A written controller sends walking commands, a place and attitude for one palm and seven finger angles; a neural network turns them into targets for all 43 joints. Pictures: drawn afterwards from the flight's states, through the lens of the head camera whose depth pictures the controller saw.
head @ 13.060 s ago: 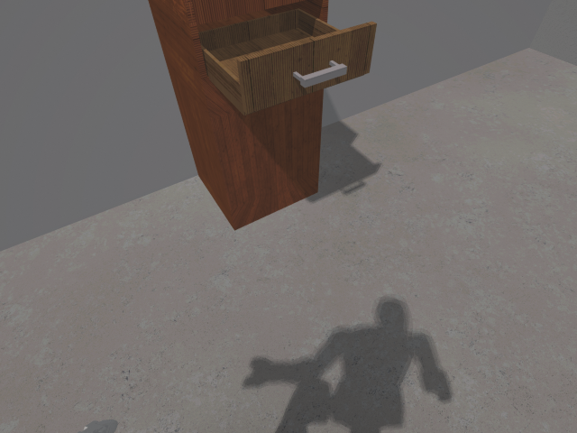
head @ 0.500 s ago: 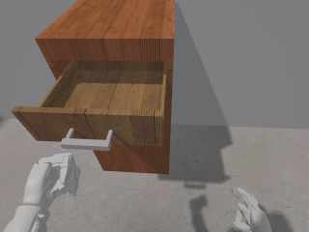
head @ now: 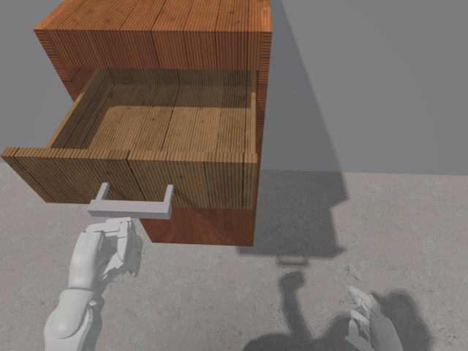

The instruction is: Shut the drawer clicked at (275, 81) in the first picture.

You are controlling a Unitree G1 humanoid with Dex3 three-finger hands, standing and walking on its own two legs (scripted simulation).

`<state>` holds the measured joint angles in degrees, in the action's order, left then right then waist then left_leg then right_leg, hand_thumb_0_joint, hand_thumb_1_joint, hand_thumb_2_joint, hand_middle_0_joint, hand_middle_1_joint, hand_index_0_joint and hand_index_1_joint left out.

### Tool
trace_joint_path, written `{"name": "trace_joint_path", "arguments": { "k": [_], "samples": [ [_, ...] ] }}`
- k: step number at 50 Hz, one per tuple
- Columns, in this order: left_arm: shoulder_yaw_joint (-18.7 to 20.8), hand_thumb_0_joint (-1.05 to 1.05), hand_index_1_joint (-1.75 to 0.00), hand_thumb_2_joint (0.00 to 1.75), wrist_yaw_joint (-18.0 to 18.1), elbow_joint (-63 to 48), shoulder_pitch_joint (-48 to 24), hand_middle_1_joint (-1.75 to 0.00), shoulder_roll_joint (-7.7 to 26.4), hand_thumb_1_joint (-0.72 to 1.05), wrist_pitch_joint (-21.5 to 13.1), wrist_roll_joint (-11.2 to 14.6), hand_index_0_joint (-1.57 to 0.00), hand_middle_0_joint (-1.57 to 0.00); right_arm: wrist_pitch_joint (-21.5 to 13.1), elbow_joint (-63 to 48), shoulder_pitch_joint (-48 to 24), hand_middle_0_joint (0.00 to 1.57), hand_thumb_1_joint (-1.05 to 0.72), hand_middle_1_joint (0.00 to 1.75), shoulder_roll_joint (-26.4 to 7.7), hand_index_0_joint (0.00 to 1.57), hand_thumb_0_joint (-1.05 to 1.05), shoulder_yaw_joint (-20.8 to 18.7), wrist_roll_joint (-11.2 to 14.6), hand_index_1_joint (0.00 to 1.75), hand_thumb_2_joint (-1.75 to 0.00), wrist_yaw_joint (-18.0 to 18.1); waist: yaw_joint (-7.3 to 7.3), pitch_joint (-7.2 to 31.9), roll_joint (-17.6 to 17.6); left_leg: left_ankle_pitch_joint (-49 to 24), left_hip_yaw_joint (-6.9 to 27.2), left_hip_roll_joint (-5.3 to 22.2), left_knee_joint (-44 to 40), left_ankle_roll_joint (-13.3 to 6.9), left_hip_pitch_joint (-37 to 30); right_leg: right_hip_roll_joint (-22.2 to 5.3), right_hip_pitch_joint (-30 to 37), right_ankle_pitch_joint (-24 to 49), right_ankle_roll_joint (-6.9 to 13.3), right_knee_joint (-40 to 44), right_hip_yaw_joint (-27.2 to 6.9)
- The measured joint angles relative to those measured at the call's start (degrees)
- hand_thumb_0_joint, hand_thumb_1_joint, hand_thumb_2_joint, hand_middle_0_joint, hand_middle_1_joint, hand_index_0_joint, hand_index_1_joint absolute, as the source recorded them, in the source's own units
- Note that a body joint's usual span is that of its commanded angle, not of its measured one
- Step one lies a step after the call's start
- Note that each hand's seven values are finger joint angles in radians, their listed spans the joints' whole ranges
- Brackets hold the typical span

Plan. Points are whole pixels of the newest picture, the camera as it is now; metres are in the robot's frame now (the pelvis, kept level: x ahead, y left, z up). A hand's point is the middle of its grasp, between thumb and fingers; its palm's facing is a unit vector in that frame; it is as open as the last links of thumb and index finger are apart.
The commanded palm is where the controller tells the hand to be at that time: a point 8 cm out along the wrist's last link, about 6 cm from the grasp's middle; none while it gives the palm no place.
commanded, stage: bring the fist close to the handle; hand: left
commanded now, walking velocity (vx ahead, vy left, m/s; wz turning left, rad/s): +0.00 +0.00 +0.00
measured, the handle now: (134, 199) +0.35 +0.20 +0.07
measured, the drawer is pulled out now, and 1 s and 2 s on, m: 0.26 0.22 0.09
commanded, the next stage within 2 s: push the drawer shut in 0.38 s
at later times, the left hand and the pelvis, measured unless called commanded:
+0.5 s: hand (140, 250) +0.26 +0.16 +0.06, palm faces +0.02 -1.00 -0.05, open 3.3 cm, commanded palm +0.23 +0.22 +0.07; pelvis +0.00 +0.00 -0.01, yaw +0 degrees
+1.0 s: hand (147, 223) +0.30 +0.16 +0.06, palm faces +0.02 -1.00 -0.05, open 3.1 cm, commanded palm +0.29 +0.22 +0.07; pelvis -0.01 -0.02 +0.00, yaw +0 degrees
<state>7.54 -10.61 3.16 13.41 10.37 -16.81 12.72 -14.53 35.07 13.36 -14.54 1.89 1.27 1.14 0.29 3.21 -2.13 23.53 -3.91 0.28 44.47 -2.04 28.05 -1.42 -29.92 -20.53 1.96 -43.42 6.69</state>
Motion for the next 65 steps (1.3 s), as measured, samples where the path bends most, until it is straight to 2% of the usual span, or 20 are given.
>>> {"name": "trace_joint_path", "arguments": {
  "k": [9, 20, 28, 33, 46, 65],
  "samples": [
    [-1.4, 0.02, -1.60, 0.90, 1.4, -2.0, 0.8, -1.60, -0.4, 0.90, -1.2, -0.4, -1.40, -1.40, 1.7, -0.8, 0.5, 0.20, -0.90, 0.30, 0.0, 0.20, 0.02, -0.5, 0.1, 0.30, -0.90, -0.5, 0.03, 0.7, -0.3, 0.8, -0.3, 0.0, 1.6, -0.3, 1.5, -0.1, -1.5, -0.5, -0.3, -1.4, -0.3],
    [-1.5, 0.01, -1.60, 0.90, 2.5, -1.3, 0.4, -1.60, 0.1, 0.89, -0.2, -0.8, -1.40, -1.40, 3.4, -1.7, -0.2, 0.20, -0.90, 0.30, 0.2, 0.20, 0.02, 0.1, 0.3, 0.30, -0.90, -0.2, 0.01, 0.5, -0.3, 1.0, 0.1, 0.1, 2.4, -0.1, 2.1, 0.0, -2.0, -0.8, 0.0, -2.0, 0.0],
    [-1.4, 0.01, -1.60, 0.90, 1.5, 0.3, -1.9, -1.60, 0.2, 0.89, -0.1, -0.4, -1.40, -1.40, 3.7, -1.6, -0.4, 0.20, -0.90, 0.30, -0.1, 0.20, 0.02, 0.2, 0.4, 0.30, -0.90, -0.2, 0.05, 0.8, -0.5, 0.8, 0.4, 0.2, 2.2, 0.2, 2.1, 0.1, -2.0, -0.8, 0.3, -2.0, 0.3],
    [-0.7, 0.01, -1.60, 0.90, 1.9, 3.2, -5.0, -1.60, 0.6, 0.89, 0.4, -0.4, -1.40, -1.40, 4.0, -1.2, -0.6, 0.20, -0.90, 0.30, -0.3, 0.20, 0.02, 0.1, 0.5, 0.30, -0.90, 0.0, 0.24, 0.5, -0.4, 0.6, 0.5, 0.4, 2.0, 0.5, 2.0, 0.3, -1.9, -0.8, 0.6, -1.9, 0.4],
    [1.6, 0.00, -1.60, 0.92, -0.1, 12.6, -13.3, -1.60, 2.2, 0.84, -1.3, 0.3, -1.40, -1.40, 4.9, 1.1, -0.8, 0.20, -0.90, 0.30, -0.9, 0.20, 0.02, 0.0, 0.8, 0.30, -0.90, 0.5, 0.26, -0.2, -0.2, -0.2, 1.0, 0.6, 1.3, 1.2, 2.3, 0.6, -2.2, -0.4, 1.3, -1.5, 0.9],
    [4.2, 0.02, -1.60, 0.92, 0.0, 27.3, -26.8, -1.60, 3.6, 0.86, -2.9, -0.4, -1.40, -1.40, 7.1, 2.0, 1.3, 0.20, -0.90, 0.30, -1.2, 0.20, 0.01, -0.3, 0.9, 0.30, -0.90, 0.3, 1.64, -0.5, 0.2, -1.3, 0.1, 0.7, -0.2, 1.1, 2.5, 0.8, -2.9, 0.8, 1.3, -0.5, 0.0]
  ]
}}
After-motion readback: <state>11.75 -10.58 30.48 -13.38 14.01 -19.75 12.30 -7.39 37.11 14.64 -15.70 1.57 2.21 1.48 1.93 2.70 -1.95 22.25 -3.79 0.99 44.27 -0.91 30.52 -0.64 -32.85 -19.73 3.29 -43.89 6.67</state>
